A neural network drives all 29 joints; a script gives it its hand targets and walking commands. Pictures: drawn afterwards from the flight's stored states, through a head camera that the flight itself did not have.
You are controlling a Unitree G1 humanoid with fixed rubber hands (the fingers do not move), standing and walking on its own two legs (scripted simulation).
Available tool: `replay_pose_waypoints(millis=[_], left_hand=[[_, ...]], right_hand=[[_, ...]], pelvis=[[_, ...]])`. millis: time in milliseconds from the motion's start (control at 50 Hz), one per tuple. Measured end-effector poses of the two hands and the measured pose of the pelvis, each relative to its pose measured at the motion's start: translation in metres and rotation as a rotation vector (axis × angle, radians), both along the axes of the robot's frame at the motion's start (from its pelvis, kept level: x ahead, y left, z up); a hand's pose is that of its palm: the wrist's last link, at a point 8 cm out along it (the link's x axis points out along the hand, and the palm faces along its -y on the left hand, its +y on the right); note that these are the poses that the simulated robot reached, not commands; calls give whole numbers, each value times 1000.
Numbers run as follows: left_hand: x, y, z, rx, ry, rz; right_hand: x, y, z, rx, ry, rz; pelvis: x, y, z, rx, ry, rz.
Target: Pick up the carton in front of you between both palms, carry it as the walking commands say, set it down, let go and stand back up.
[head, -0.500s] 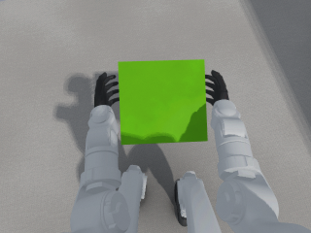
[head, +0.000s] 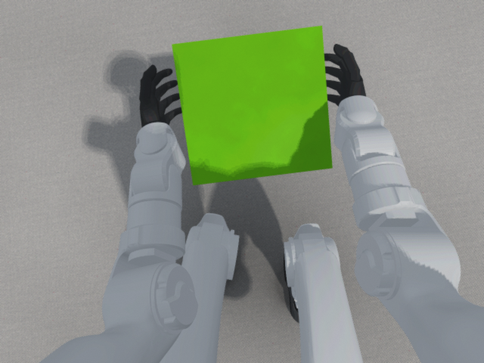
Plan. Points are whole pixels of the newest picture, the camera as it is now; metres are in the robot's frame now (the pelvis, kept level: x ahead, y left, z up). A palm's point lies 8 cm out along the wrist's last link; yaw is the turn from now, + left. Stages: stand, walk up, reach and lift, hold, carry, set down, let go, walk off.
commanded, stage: set down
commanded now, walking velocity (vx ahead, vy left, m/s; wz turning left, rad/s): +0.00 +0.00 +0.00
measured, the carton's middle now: (250, 114) +0.50 +0.04 -0.21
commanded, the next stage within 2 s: none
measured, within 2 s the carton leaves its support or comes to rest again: rests again in 1.08 s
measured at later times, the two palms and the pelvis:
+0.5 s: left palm (174, 132) +0.46 +0.19 -0.23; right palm (320, 104) +0.54 -0.09 -0.24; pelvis -0.01 -0.01 -0.08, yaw +2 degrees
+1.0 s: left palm (171, 129) +0.47 +0.20 -0.24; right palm (319, 102) +0.54 -0.10 -0.25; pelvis +0.00 +0.00 -0.09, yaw +2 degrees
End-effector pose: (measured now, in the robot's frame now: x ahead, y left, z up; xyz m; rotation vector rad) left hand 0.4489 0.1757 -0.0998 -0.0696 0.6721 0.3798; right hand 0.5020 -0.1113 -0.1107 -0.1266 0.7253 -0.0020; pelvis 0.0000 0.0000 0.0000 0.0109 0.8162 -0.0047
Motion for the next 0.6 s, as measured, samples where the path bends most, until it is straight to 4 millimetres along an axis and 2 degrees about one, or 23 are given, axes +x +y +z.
replay_pose_waypoints(millis=[400, 480, 600], left_hand=[[10, 6, -122, -1, 56, 11], [15, 9, -129, -7, 58, 23], [15, 11, -131, -13, 55, 30]], right_hand=[[27, 7, -127, -30, 45, 87], [33, 16, -132, -8, 29, 105], [35, 16, -133, -4, 33, 115]], pelvis=[[-9, -8, -75, 28, -20, -13], [-6, -10, -83, 34, -48, -6], [-3, -10, -90, 36, -53, -4]])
